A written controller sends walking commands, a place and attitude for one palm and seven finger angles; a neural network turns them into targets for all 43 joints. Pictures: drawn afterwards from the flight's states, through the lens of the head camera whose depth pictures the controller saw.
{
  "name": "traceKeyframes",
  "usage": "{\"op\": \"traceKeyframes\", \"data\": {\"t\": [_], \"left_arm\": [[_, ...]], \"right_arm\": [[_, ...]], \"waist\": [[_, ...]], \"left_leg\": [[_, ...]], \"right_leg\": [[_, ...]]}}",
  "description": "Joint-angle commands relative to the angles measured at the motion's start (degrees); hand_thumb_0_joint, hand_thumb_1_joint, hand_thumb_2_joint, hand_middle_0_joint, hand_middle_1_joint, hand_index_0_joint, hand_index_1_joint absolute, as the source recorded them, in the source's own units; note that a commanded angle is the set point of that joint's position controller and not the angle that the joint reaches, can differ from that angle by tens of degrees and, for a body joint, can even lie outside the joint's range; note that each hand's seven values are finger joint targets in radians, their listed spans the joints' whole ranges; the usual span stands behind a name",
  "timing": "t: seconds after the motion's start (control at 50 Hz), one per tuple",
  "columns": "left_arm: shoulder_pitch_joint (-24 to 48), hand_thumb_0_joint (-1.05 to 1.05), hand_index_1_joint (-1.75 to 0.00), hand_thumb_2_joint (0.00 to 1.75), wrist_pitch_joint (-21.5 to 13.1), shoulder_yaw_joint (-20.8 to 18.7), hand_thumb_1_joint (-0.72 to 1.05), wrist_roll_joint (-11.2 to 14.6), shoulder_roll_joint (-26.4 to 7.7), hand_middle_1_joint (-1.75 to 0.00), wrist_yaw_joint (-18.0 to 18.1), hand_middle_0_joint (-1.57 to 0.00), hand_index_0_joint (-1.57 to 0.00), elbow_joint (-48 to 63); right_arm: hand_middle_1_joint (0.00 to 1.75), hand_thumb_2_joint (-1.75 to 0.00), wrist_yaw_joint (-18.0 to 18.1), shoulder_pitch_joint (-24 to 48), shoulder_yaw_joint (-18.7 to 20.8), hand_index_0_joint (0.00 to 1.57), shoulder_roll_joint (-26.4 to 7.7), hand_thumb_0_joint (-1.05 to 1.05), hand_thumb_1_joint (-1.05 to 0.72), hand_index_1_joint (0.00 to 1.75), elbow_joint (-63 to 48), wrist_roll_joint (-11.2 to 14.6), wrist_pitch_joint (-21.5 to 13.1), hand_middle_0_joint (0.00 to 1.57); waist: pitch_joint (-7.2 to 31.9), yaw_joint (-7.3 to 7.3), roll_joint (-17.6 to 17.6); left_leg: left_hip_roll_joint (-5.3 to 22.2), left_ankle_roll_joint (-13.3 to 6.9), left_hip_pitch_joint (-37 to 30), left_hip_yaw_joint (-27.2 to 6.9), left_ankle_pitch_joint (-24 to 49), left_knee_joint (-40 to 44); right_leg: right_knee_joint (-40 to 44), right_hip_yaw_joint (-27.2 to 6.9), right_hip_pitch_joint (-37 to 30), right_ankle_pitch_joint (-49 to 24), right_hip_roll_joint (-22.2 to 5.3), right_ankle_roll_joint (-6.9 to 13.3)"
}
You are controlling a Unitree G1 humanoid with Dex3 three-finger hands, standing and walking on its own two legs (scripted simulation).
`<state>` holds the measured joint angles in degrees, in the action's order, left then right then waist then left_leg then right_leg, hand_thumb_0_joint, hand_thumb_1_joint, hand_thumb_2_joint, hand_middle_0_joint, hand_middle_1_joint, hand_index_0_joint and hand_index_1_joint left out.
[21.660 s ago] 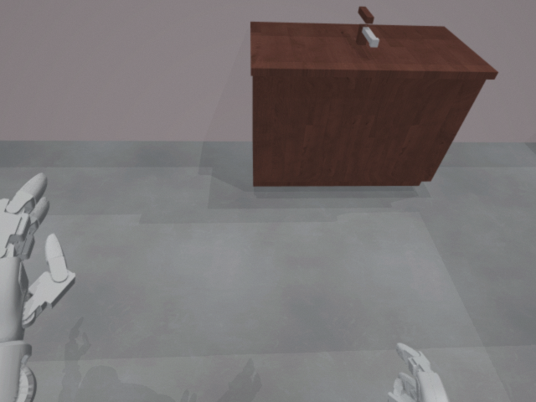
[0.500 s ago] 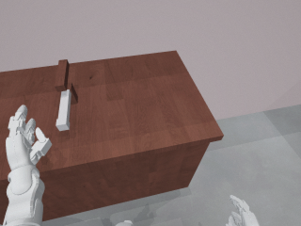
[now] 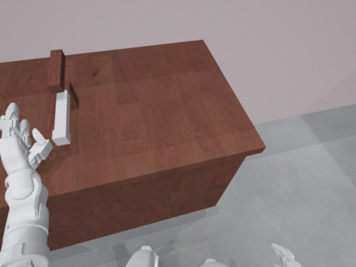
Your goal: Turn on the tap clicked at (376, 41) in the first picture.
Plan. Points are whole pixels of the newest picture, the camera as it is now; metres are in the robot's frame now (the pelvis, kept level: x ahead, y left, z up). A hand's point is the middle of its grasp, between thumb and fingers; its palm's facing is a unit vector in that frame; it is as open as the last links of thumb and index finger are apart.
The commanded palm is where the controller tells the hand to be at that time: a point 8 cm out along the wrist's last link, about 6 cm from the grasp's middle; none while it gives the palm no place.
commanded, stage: reach beside the lever's end, fingers flat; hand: left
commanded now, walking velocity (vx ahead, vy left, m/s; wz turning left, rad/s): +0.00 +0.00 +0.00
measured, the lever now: (61, 137) +0.38 +0.28 +0.06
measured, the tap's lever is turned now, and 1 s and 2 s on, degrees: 0 3 28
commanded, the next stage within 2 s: push the lever round in 0.44 s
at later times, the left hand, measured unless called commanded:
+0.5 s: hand (46, 147) +0.35 +0.30 +0.06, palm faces +0.52 -0.85 -0.09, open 7.9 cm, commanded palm +0.31 +0.33 +0.05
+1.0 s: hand (59, 145) +0.36 +0.28 +0.05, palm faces +0.52 -0.85 -0.09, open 7.9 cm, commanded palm +0.31 +0.31 +0.05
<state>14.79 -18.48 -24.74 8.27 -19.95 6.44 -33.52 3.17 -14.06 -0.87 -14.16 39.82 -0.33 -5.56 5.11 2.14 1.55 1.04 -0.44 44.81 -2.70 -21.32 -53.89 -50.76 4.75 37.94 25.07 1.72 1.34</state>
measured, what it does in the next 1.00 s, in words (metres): stands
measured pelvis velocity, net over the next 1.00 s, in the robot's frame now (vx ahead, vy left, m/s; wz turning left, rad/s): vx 0.00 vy -0.01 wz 0.00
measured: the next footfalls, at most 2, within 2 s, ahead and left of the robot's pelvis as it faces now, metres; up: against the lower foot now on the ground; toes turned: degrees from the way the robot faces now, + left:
none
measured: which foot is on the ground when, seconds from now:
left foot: down 0.00-1.00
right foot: down 0.00-1.00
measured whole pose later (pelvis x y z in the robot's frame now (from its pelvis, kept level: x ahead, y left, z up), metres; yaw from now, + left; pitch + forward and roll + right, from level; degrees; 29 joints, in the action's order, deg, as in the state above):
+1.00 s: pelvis +0.00 -0.01 -0.01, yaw +0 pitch +13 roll -3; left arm 13.3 -20.5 -23.3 7.8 -17.9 8.7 -32.7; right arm 2.0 -15.0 -0.5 -14.2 39.0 -0.4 -3.0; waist 6.5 2.2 2.1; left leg 1.5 0.4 46.6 -3.4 -22.6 -56.1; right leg -53.2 5.3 39.8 26.5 2.3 2.2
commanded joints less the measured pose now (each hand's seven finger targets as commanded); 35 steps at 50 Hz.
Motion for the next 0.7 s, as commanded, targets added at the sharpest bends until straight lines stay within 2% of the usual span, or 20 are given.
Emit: {"op": "traceKeyframes", "data": {"t": [0.0, 0.04, 0.08, 0.12, 0.18, 0.2, 0.22, 0.24, 0.26, 0.28, 0.32, 0.34, 0.4, 0.46, 0.5, 0.52, 0.56, 0.58, 0.64, 0.68], "left_arm": [[14.9, 0.0, -0.15, 0.9, -5.0, -5.0, 0.9, -0.2, -16.4, -0.15, 0.1, -0.15, -0.15, 11.4], [14.5, 0.0, -0.15, 0.9, -5.9, -5.7, 0.9, -0.5, -17.1, -0.15, 0.0, -0.15, -0.15, 12.3], [10.9, 0.0, -0.15, 0.9, -6.4, -3.9, 0.9, -0.1, -14.6, -0.15, -0.4, -0.15, -0.15, 14.8], [8.8, 0.0, -0.15, 0.9, -6.1, -3.3, 0.9, -0.2, -13.8, -0.15, -0.3, -0.15, -0.15, 15.4], [8.4, 0.0, -0.15, 0.9, -5.2, -2.4, 0.9, 0.9, -12.0, -0.15, 0.1, -0.15, -0.15, 15.0], [8.2, 0.0, -0.15, 0.9, -5.0, -3.2, 0.9, 1.1, -12.8, -0.15, 0.2, -0.15, -0.15, 14.8], [7.6, 0.0, -0.15, 0.9, -4.9, -5.9, 0.9, 0.7, -15.6, -0.15, 0.6, -0.15, -0.15, 14.7], [9.1, 0.0, -0.15, 0.9, -5.1, -4.4, 0.9, 0.6, -14.4, -0.15, 0.7, -0.15, -0.15, 16.1], [9.3, 0.0, -0.15, 0.9, -5.5, -4.9, 0.9, 0.5, -14.8, -0.15, 0.9, -0.15, -0.15, 16.8], [10.6, 0.0, -0.15, 0.9, -5.9, -3.7, 0.9, 0.2, -14.0, -0.15, 1.0, -0.15, -0.15, 17.7], [11.1, 0.0, -0.15, 0.9, -7.0, -5.0, 0.9, -0.5, -15.8, -0.15, 1.5, -0.15, -0.15, 19.3], [11.2, 0.0, -0.15, 0.9, -7.4, -2.8, 0.9, -0.4, -13.3, -0.15, 1.3, -0.15, -0.15, 20.6], [9.9, 0.0, -0.15, 0.9, -6.5, -2.3, 0.9, 0.1, -12.8, -0.15, 0.4, -0.15, -0.15, 17.0], [9.9, 0.0, -0.15, 0.9, -5.0, -1.1, 0.9, 0.7, -11.4, -0.15, -0.4, -0.15, -0.15, 15.4], [11.2, 0.0, -0.15, 0.9, -4.3, -2.1, 0.9, 0.9, -12.9, -0.15, -0.5, -0.15, -0.15, 13.7], [11.0, 0.0, -0.15, 0.9, -4.1, -4.2, 0.9, 0.5, -15.1, -0.15, -0.1, -0.15, -0.15, 12.5], [13.3, 0.0, -0.15, 0.9, -4.9, -2.2, 0.9, 0.4, -12.8, -0.15, 0.0, -0.15, -0.15, 15.1], [12.7, 0.0, -0.15, 0.9, -5.3, -2.7, 0.9, 0.3, -13.5, -0.15, 0.2, -0.15, -0.15, 15.4], [13.1, 0.0, -0.15, 0.9, -6.1, -0.9, 0.9, -0.3, -11.8, -0.15, 0.6, -0.15, -0.15, 15.9], [12.5, 0.0, -0.15, 0.9, -5.7, -1.4, 0.9, -0.1, -12.3, -0.15, 0.7, -0.15, -0.15, 14.5]], "right_arm": [[0.3, -0.9, 0.3, -1.9, 3.4, 0.2, -9.6, 0.0, -0.9, 0.3, -6.2, -0.4, -1.3, 0.2], [0.3, -0.9, -0.1, -2.6, 3.5, 0.2, -9.6, 0.0, -0.9, 0.3, -6.3, -0.6, -0.9, 0.2], [0.3, -0.9, -0.8, -2.6, 3.9, 0.2, -9.5, 0.0, -0.9, 0.3, -6.8, -0.6, -0.9, 0.2], [0.3, -0.9, -1.0, -2.7, 4.1, 0.2, -9.7, 0.0, -0.9, 0.3, -6.7, -0.3, -0.7, 0.2], [0.3, -0.9, -1.0, -2.3, 4.1, 0.2, -9.7, 0.0, -0.9, 0.3, -6.8, -0.1, -0.4, 0.2], [0.3, -0.9, -0.9, -2.2, 4.0, 0.2, -9.8, 0.0, -0.9, 0.3, -6.9, -0.1, -0.4, 0.2], [0.3, -0.9, -0.6, -2.1, 4.0, 0.2, -9.8, 0.0, -0.9, 0.3, -6.6, 0.0, -0.2, 0.2], [0.3, -0.9, -0.6, -1.9, 3.8, 0.2, -9.6, 0.0, -0.9, 0.3, -7.1, -0.1, -0.1, 0.2], [0.3, -0.9, -0.6, -1.6, 3.9, 0.2, -9.4, 0.0, -0.9, 0.3, -7.2, -0.1, -0.2, 0.2], [0.3, -0.9, -0.6, -1.4, 3.8, 0.2, -9.3, 0.0, -0.9, 0.3, -7.2, -0.2, -0.3, 0.2], [0.3, -0.9, -0.5, -1.4, 3.9, 0.2, -9.2, 0.0, -0.9, 0.3, -6.6, -0.4, -0.5, 0.2], [0.3, -0.9, -0.7, -1.3, 3.8, 0.2, -8.9, 0.0, -0.9, 0.3, -6.9, -0.5, -0.7, 0.2], [0.3, -0.9, -0.6, -1.2, 3.7, 0.2, -9.2, 0.0, -0.9, 0.3, -6.7, -0.2, -0.7, 0.2], [0.3, -0.9, -0.2, -1.0, 3.5, 0.2, -9.2, 0.0, -0.9, 0.3, -7.1, 0.1, -0.7, 0.2], [0.3, -0.9, 0.1, -0.9, 3.3, 0.2, -9.4, 0.0, -0.9, 0.3, -7.2, 0.2, -0.6, 0.2], [0.3, -0.9, 0.2, -1.0, 3.2, 0.2, -9.4, 0.0, -0.9, 0.3, -6.8, 0.2, -0.3, 0.2], [0.3, -0.9, 0.0, -0.9, 3.2, 0.2, -8.9, 0.0, -0.9, 0.3, -7.3, 0.0, -0.5, 0.2], [0.3, -0.9, -0.1, -1.0, 3.3, 0.2, -8.9, 0.0, -0.9, 0.3, -7.3, -0.1, -0.5, 0.2], [0.3, -0.9, -0.5, -0.9, 3.2, 0.2, -8.8, 0.0, -0.9, 0.3, -7.4, -0.2, -0.5, 0.2], [0.3, -0.9, -0.5, -1.0, 3.3, 0.2, -9.0, 0.0, -0.9, 0.3, -7.4, -0.1, -0.4, 0.2]], "waist": [[18.7, -0.6, 4.3], [20.6, -1.1, 5.9], [21.9, -1.56, 7.9], [21.1, -1.25, 7.5], [17.9, -0.59, 3.5], [17.4, -0.71, 3.5], [17.2, -1.37, 3.5], [17.6, -0.79, 3.6], [17.8, -1.24, 4.4], [17.5, -0.62, 5.8], [18.9, -0.89, 7.7], [19.8, -0.41, 8.0], [17.1, -0.05, 5.2], [16.5, -0.16, 4.8], [15.6, 0.07, 3.0], [15.0, -0.35, 3.8], [17.7, -0.17, 4.8], [18.6, -0.29, 5.3], [18.4, 0.02, 6.4], [17.8, 0.13, 3.7]], "left_leg": [[-0.7, -0.7, -14.3, -1.9, 9.9, 6.0], [-0.5, -0.5, -15.3, -2.2, 12.9, 5.4], [-0.1, 0.1, -18.3, -2.4, 15.9, 5.4], [0.1, 0.3, -18.4, -2.9, 17.4, 5.3], [-0.1, -0.1, -15.5, -2.6, 13.0, 5.9], [-0.4, -0.3, -14.2, -2.2, 11.3, 6.0], [-0.4, -0.5, -13.8, -2.2, 11.3, 6.0], [-0.5, -0.5, -13.7, -2.1, 10.9, 6.2], [-0.4, -0.3, -13.9, -2.2, 10.6, 6.3], [-0.5, -0.4, -14.4, -2.1, 10.3, 6.1], [-0.2, -0.1, -15.9, -2.6, 11.3, 5.8], [-0.2, 0.0, -17.4, -2.7, 12.4, 5.6], [-0.3, -0.2, -14.8, -2.5, 9.9, 5.8], [-0.6, -0.5, -14.1, -2.3, 8.3, 6.3], [-0.8, -0.8, -12.6, -2.1, 6.6, 6.2], [-0.8, -0.9, -12.2, -2.1, 6.5, 6.1], [-1.0, -0.9, -13.7, -1.8, 7.8, 5.6], [-0.8, -0.7, -14.1, -1.8, 8.6, 5.3], [-0.8, -0.6, -14.7, -2.0, 9.4, 5.2], [-0.9, -0.8, -13.0, -1.8, 8.3, 4.9]], "right_leg": [[5.6, -2.3, -1.6, -12.3, 0.7, 0.3], [4.5, -2.2, -1.7, -14.0, 0.7, 0.5], [4.3, -1.9, -1.3, -14.8, 1.0, 0.7], [4.1, -1.7, -0.8, -14.7, 1.2, 0.7], [4.9, -1.5, -0.7, -13.0, 1.3, 0.3], [5.1, -1.7, -0.9, -12.2, 1.3, 0.3], [5.1, -1.9, -1.6, -12.5, 1.2, 0.4], [5.0, -1.8, -1.6, -12.3, 1.1, 0.2], [4.8, -1.8, -1.5, -11.7, 1.2, 0.4], [4.8, -1.9, -0.8, -11.4, 1.1, 0.4], [4.3, -2.0, -0.3, -11.3, 1.2, 0.6], [4.1, -1.9, 0.0, -11.9, 1.2, 0.6], [4.6, -1.9, 0.1, -10.9, 1.3, 0.6], [5.4, -2.0, -0.2, -10.4, 1.0, 0.4], [5.9, -2.1, -0.3, -9.6, 1.0, 0.3], [6.0, -2.4, -0.3, -9.5, 1.0, 0.4], [5.5, -2.4, -0.9, -10.9, 0.9, 0.3], [5.3, -2.4, -1.0, -11.4, 0.9, 0.4], [4.8, -2.3, -0.5, -11.7, 0.9, 0.5], [5.1, -2.4, -0.9, -11.7, 0.9, 0.4]]}}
